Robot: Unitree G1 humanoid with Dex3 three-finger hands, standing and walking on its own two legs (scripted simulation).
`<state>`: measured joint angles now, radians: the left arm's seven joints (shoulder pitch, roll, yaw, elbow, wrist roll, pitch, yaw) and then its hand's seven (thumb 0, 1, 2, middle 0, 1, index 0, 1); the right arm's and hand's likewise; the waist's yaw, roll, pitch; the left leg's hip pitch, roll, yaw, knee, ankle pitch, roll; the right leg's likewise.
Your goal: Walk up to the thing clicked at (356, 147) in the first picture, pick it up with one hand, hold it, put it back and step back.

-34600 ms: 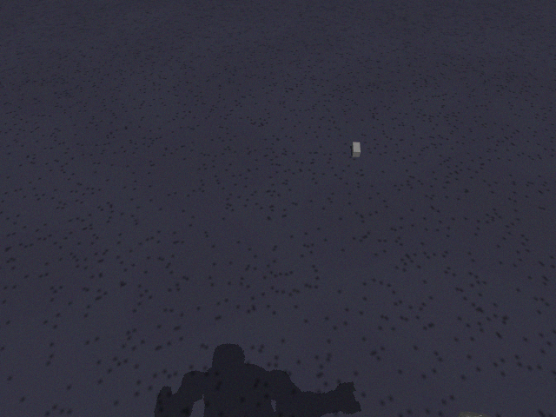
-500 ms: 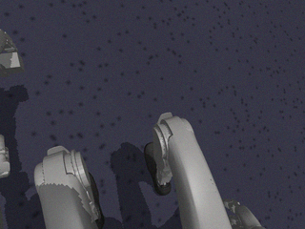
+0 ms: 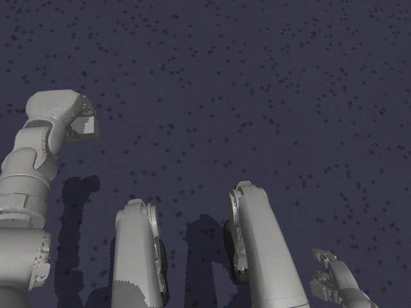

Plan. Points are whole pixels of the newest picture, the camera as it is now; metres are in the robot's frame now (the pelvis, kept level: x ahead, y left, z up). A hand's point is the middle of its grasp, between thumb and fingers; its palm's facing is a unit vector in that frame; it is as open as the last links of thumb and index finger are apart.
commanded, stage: lift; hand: left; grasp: from above
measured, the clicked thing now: (76, 128) +0.49 +0.24 -0.13
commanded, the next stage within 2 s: hold in 0.92 s
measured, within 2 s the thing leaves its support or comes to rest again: neither
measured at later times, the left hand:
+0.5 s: hand (13, 134) +0.38 +0.22 +0.11, palm faces -0.44 -0.07 -0.89, open 6.7 cm
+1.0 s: hand out of the picture +0.38 +0.23 +0.20, palm faces -0.45 -0.07 -0.89, open 6.8 cm
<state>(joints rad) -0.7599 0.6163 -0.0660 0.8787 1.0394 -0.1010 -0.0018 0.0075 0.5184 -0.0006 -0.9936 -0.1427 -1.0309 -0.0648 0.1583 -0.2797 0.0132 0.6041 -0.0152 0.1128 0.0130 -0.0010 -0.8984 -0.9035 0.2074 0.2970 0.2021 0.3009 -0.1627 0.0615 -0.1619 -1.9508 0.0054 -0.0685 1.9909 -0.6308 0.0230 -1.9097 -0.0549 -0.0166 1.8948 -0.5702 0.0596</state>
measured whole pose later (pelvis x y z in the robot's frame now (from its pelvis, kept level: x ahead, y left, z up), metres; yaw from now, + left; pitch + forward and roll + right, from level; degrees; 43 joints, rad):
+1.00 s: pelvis +0.06 -0.01 +0.26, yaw +1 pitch +11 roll -1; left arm -0.36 0.42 -0.18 0.83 1.01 -0.05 0.10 0.01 0.52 0.00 -0.97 -0.18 -1.03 -0.09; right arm 0.25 -0.24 -0.04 0.73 0.04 0.00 -0.06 0.00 -0.90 -0.90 0.21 0.30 0.20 0.30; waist -0.05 0.03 -0.09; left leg -0.70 0.04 0.01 0.92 -0.40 0.00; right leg -0.70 -0.03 0.00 0.86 -0.34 0.04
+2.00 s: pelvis +0.08 -0.02 +0.30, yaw +1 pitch +4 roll +0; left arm -0.25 0.42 -0.18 0.63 1.00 -0.07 -0.06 0.02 0.52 0.00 -0.97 -0.19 -1.03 -0.09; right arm 0.21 -0.26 -0.04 0.67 0.05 0.09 -0.08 0.01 -0.91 -0.90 0.21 0.30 0.20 0.30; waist -0.01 0.05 -0.05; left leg -0.39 0.03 0.04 0.64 -0.32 -0.01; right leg -0.43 -0.03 0.01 0.64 -0.28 0.03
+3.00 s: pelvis +0.08 -0.02 +0.31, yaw +1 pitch +1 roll +0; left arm -0.23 0.42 -0.20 0.60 0.99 -0.08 -0.06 0.02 0.52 0.00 -0.94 -0.24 -1.01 -0.13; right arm 0.18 -0.25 -0.02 0.67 0.06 0.10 -0.09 0.01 -0.91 -0.91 0.21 0.30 0.20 0.30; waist 0.01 0.05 -0.01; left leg -0.27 0.03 0.04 0.51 -0.26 -0.01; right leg -0.31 -0.04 0.02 0.52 -0.22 0.03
